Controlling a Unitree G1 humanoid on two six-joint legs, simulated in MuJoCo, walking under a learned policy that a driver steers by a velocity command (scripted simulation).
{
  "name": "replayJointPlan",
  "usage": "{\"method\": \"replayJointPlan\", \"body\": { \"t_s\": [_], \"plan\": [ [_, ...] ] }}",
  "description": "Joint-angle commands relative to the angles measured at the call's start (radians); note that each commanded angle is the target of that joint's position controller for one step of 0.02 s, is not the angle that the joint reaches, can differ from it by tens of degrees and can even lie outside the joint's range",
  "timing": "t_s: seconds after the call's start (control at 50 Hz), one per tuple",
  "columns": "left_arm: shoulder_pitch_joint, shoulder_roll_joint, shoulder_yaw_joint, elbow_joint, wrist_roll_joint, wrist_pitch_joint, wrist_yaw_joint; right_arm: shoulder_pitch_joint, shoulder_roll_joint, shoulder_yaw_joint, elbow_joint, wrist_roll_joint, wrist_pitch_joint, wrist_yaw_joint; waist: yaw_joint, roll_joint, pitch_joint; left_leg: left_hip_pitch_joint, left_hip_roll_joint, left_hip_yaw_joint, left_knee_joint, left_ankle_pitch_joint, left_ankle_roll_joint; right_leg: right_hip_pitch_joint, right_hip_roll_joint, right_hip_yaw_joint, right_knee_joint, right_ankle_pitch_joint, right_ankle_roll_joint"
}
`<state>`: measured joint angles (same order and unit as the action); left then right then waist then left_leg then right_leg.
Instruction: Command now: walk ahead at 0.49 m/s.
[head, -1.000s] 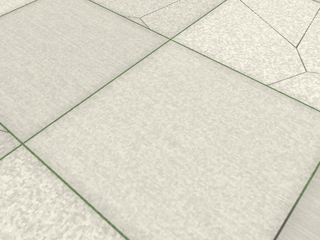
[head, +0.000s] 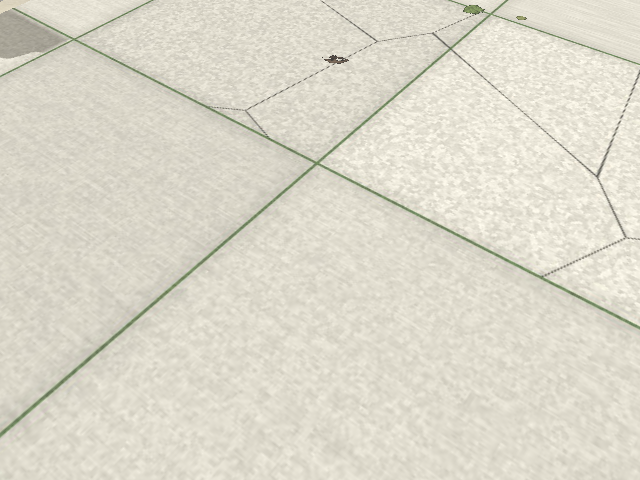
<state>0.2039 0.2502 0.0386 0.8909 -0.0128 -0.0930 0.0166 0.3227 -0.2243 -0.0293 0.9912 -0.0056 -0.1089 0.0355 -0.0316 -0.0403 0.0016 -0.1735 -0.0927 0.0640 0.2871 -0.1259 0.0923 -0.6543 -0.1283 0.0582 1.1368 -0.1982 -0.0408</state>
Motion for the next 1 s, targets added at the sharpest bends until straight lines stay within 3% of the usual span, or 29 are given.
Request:
{"method": "replayJointPlan", "body": {
  "t_s": [0.02, 0.12, 0.18, 0.22, 0.26, 0.28, 0.3, 0.32, 0.34, 0.36, 0.38, 0.4, 0.42, 0.44, 0.48, 0.52, 0.64, 0.76, 0.82, 0.84, 0.86, 0.88, 0.9, 0.92, 0.94, 0.96, 0.98, 1.0],
  "plan": [
    [0.032, 0.044, 0.013, -0.043, 0.012, 0.005, 0.007, -0.037, -0.131, -0.021, -0.054, 0.001, -0.017, -0.020, 0.046, 0.080, 0.054, -0.096, 0.281, -0.212, -0.203, 0.069, 0.170, -0.032, -0.041, 0.001, -0.139, 0.153, 0.028],
    [-0.158, 0.028, 0.005, -0.093, 0.000, -0.008, -0.010, 0.061, -0.165, -0.027, -0.031, 0.020, -0.001, -0.036, -0.024, 0.083, 0.058, 0.016, 0.271, -0.161, -0.183, 0.076, 0.123, 0.003, 0.013, -0.044, -0.464, 0.305, 0.038],
    [-0.237, 0.034, 0.001, -0.123, -0.009, -0.012, -0.029, 0.108, -0.168, -0.029, -0.009, 0.026, 0.011, -0.037, -0.049, 0.091, 0.080, 0.112, 0.308, -0.170, -0.141, 0.059, 0.118, -0.005, 0.028, -0.046, -0.552, 0.258, 0.030],
    [-0.254, 0.047, 0.003, -0.141, -0.010, -0.020, -0.042, 0.116, -0.173, -0.034, -0.002, 0.026, 0.021, -0.039, -0.043, 0.097, 0.083, 0.173, 0.339, -0.184, -0.098, 0.072, 0.107, 0.006, 0.038, -0.045, -0.596, 0.184, 0.005],
    [-0.192, 0.075, 0.015, -0.134, -0.010, -0.029, -0.049, 0.092, -0.189, -0.040, -0.005, 0.027, 0.032, -0.041, 0.004, 0.116, 0.051, 0.196, 0.349, -0.186, -0.020, 0.196, 0.088, 0.116, 0.067, -0.068, -0.636, 0.114, -0.024],
    [-0.090, 0.105, 0.033, -0.106, -0.007, -0.032, -0.047, 0.069, -0.185, -0.037, -0.012, 0.024, 0.037, -0.041, 0.063, 0.115, -0.007, 0.184, 0.314, -0.153, 0.101, 0.365, 0.067, 0.259, 0.101, -0.097, -0.658, 0.101, -0.047],
    [0.100, 0.164, 0.061, -0.051, -0.006, -0.034, -0.041, 0.060, -0.152, -0.024, -0.024, 0.012, 0.039, -0.041, 0.139, 0.086, -0.130, 0.090, 0.251, -0.101, 0.333, 0.419, 0.036, 0.519, 0.078, -0.066, -0.643, 0.122, -0.087],
    [0.268, 0.277, 0.088, -0.022, 0.015, -0.031, -0.035, 0.131, -0.064, 0.005, -0.052, 0.001, 0.025, -0.035, 0.151, -0.107, -0.302, -0.263, 0.127, -0.021, 0.738, 0.121, -0.031, 0.925, -0.178, 0.296, -0.653, 0.084, -0.215],
    [0.307, 0.251, 0.080, -0.007, 0.011, -0.025, -0.041, 0.173, -0.022, 0.020, -0.039, 0.017, -0.002, -0.029, 0.138, -0.266, -0.392, -0.512, 0.024, -0.113, 0.967, -0.415, -0.051, 1.073, -0.291, 0.671, -0.817, -0.041, -0.304],
    [0.241, 0.173, 0.055, -0.018, 0.006, -0.028, -0.042, 0.098, -0.140, -0.008, -0.052, 0.041, -0.021, -0.025, 0.137, -0.167, -0.276, -0.608, 0.093, -0.191, 1.063, -0.386, -0.028, 0.979, -0.258, 0.594, -0.837, -0.078, -0.254],
    [0.145, 0.131, 0.041, -0.042, 0.005, -0.026, -0.041, 0.013, -0.165, -0.015, -0.080, 0.051, -0.028, -0.025, 0.111, -0.103, -0.172, -0.617, 0.148, -0.163, 1.050, -0.292, -0.014, 0.837, -0.223, 0.435, -0.848, -0.011, -0.215],
    [0.066, 0.104, 0.031, -0.055, 0.009, -0.025, -0.045, -0.027, -0.153, -0.018, -0.086, 0.039, -0.024, -0.031, 0.079, -0.023, -0.102, -0.572, 0.190, -0.141, 0.988, -0.209, -0.019, 0.692, -0.178, 0.322, -0.885, 0.080, -0.196],
    [0.028, 0.076, 0.023, -0.059, 0.014, -0.027, -0.049, -0.032, -0.144, -0.025, -0.086, 0.026, -0.012, -0.036, 0.048, -0.021, -0.065, -0.519, 0.222, -0.142, 0.921, -0.157, -0.023, 0.600, -0.137, 0.244, -0.920, 0.128, -0.179],
    [0.020, 0.063, 0.019, -0.051, 0.018, -0.028, -0.053, -0.013, -0.120, -0.025, -0.082, 0.023, 0.003, -0.037, 0.025, -0.036, -0.049, -0.467, 0.234, -0.139, 0.887, -0.126, -0.028, 0.542, -0.111, 0.197, -0.950, 0.150, -0.172],
    [0.054, 0.078, 0.024, -0.025, 0.017, -0.033, -0.053, 0.007, -0.087, -0.024, -0.076, 0.021, 0.024, -0.039, 0.007, -0.031, -0.028, -0.450, 0.235, -0.123, 0.845, -0.091, -0.042, 0.498, -0.092, 0.132, -0.983, 0.238, -0.186],
    [0.089, 0.106, 0.031, -0.006, 0.018, -0.033, -0.042, -0.053, -0.092, -0.029, -0.100, 0.015, 0.031, -0.042, 0.011, -0.013, 0.001, -0.515, 0.240, -0.121, 0.765, -0.018, -0.058, 0.509, -0.092, 0.096, -1.002, 0.303, -0.193],
    [0.175, 0.123, 0.032, 0.033, 0.008, -0.016, -0.016, -0.275, -0.067, -0.024, -0.165, 0.014, 0.022, -0.031, 0.069, -0.018, 0.047, -0.532, 0.209, -0.085, 0.421, 0.229, -0.072, 0.554, -0.062, 0.010, -1.031, 0.268, -0.156],
    [0.253, 0.135, 0.041, 0.086, -0.003, 0.006, -0.007, -0.421, -0.073, -0.017, -0.223, 0.027, 0.008, -0.001, 0.102, -0.021, 0.098, -0.557, 0.182, -0.076, 0.265, 0.165, -0.042, 0.722, -0.126, 0.014, -0.974, 0.266, -0.147],
    [0.220, 0.156, 0.050, 0.086, -0.005, 0.018, -0.002, -0.364, -0.106, -0.030, -0.220, 0.027, -0.002, 0.010, 0.052, -0.046, 0.053, -0.415, 0.141, -0.043, 0.227, 0.061, -0.004, 0.759, -0.139, 0.006, -0.876, 0.470, -0.123],
    [0.197, 0.161, 0.051, 0.081, -0.003, 0.023, -0.001, -0.275, -0.132, -0.045, -0.196, 0.025, -0.003, 0.008, 0.000, -0.056, -0.003, -0.275, 0.104, -0.011, 0.216, 0.051, 0.014, 0.744, -0.116, -0.017, -0.775, 0.638, -0.107],
    [0.183, 0.140, 0.043, 0.073, 0.002, 0.028, -0.002, -0.102, -0.178, -0.071, -0.140, 0.024, -0.002, 0.001, -0.077, -0.040, -0.104, -0.039, 0.087, -0.003, 0.216, 0.071, 0.043, 0.672, -0.060, -0.056, -0.578, 0.700, -0.079],
    [0.194, 0.110, 0.026, 0.048, 0.020, 0.026, -0.002, 0.088, -0.259, -0.094, -0.101, 0.012, 0.000, -0.010, -0.130, 0.084, -0.256, 0.285, 0.281, -0.231, 0.233, 0.084, 0.110, 0.441, 0.008, -0.102, -0.246, 0.403, -0.042],
    [0.327, -0.036, -0.013, 0.054, 0.013, 0.002, -0.017, 0.137, -0.304, -0.100, -0.081, 0.008, 0.005, -0.003, -0.052, 0.350, -0.382, 0.594, 0.489, -0.714, 0.099, -0.121, 0.264, 0.048, 0.198, -0.053, 0.084, -0.316, 0.015],
    [0.259, 0.070, 0.011, 0.062, -0.012, -0.022, -0.020, 0.114, -0.211, -0.074, -0.088, 0.016, 0.002, -0.002, -0.086, 0.242, -0.344, 0.555, 0.465, -0.767, 0.025, -0.209, 0.222, -0.058, 0.152, 0.083, 0.202, -0.371, -0.009],
    [0.161, 0.125, 0.026, 0.026, -0.033, -0.036, -0.022, 0.023, -0.173, -0.062, -0.104, 0.019, -0.001, -0.005, -0.068, 0.197, -0.202, 0.419, 0.439, -0.616, 0.008, -0.162, 0.176, -0.116, 0.101, 0.057, 0.210, -0.282, -0.025],
    [0.107, 0.127, 0.027, 0.013, -0.029, -0.038, -0.014, -0.070, -0.151, -0.053, -0.125, 0.015, -0.002, -0.005, -0.031, 0.103, -0.125, 0.259, 0.406, -0.497, -0.019, -0.052, 0.154, -0.073, 0.044, 0.026, 0.163, -0.180, -0.025],
    [0.083, 0.118, 0.035, 0.009, -0.012, -0.032, -0.007, -0.117, -0.125, -0.046, -0.130, 0.005, -0.004, -0.001, -0.002, 0.078, -0.072, 0.133, 0.372, -0.415, -0.050, 0.028, 0.145, -0.027, 0.013, 0.018, 0.109, -0.122, -0.021],
    [0.106, 0.100, 0.038, 0.012, -0.007, -0.018, -0.005, -0.131, -0.102, -0.038, -0.125, -0.005, -0.008, 0.002, 0.032, 0.102, -0.063, 0.060, 0.341, -0.356, -0.080, 0.063, 0.134, 0.040, -0.014, 0.026, 0.071, -0.085, -0.022]
  ]
}}
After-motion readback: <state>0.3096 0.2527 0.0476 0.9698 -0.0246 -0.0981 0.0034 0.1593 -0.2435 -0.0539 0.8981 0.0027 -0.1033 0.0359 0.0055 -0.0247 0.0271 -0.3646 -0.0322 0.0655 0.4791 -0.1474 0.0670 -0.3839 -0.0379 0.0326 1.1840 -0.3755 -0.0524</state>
